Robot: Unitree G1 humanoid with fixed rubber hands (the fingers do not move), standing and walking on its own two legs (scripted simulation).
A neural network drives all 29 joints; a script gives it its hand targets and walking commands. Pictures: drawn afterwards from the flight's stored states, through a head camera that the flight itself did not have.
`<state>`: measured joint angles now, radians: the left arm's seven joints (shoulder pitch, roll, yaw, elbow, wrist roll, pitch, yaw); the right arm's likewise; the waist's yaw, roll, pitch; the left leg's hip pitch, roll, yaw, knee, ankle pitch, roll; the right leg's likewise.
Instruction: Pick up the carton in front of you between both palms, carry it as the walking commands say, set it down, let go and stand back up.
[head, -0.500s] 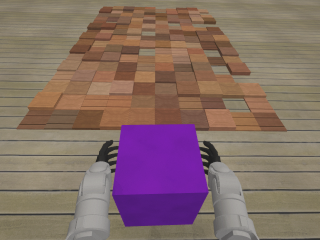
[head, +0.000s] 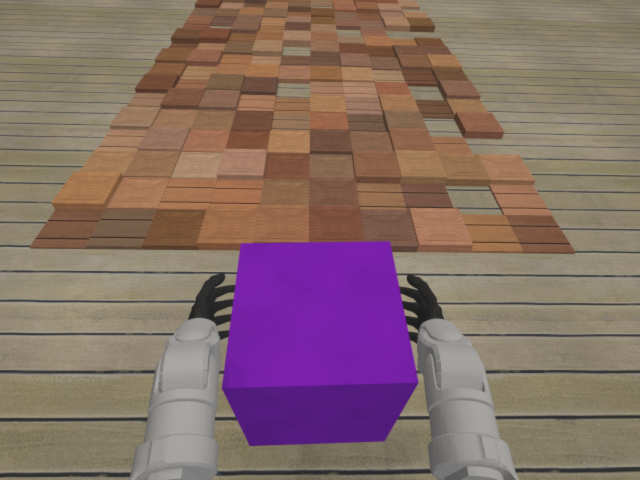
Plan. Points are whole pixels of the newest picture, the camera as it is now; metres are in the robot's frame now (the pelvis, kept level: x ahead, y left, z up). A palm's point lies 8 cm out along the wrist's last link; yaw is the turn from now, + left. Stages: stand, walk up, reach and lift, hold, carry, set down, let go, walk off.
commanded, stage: reach and lift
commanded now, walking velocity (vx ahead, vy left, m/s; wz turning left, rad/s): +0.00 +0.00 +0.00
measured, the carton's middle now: (316, 348) +0.30 +0.00 -0.05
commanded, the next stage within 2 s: hold in 0.36 s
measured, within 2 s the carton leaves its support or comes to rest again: neither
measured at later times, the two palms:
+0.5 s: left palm (197, 327) +0.29 +0.15 +0.05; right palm (432, 328) +0.28 -0.15 +0.05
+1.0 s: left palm (197, 326) +0.28 +0.15 +0.05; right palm (433, 326) +0.28 -0.15 +0.05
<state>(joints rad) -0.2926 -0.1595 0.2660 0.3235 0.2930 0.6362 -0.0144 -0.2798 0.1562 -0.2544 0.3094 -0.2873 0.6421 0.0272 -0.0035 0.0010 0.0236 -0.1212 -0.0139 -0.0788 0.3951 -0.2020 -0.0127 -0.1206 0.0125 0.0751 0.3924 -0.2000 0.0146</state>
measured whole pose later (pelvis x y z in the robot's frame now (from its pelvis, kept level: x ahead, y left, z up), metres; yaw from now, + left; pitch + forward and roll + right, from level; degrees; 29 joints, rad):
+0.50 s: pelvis +0.00 +0.00 +0.00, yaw +0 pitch -6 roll +0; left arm -0.23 -0.14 0.19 0.19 0.25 0.73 0.00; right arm -0.21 0.14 -0.18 0.18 -0.25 0.73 0.01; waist 0.00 0.00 0.02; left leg -0.05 -0.01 -0.08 0.35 -0.19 -0.01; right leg -0.05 0.01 0.08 0.35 -0.19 0.02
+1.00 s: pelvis -0.01 +0.00 +0.00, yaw +0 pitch -8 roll +0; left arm -0.30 -0.16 0.26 0.24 0.28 0.74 -0.02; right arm -0.29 0.16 -0.25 0.23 -0.27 0.75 0.02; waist 0.00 0.00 0.05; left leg -0.05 -0.01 -0.08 0.37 -0.19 -0.01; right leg -0.05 0.01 0.08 0.37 -0.19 0.02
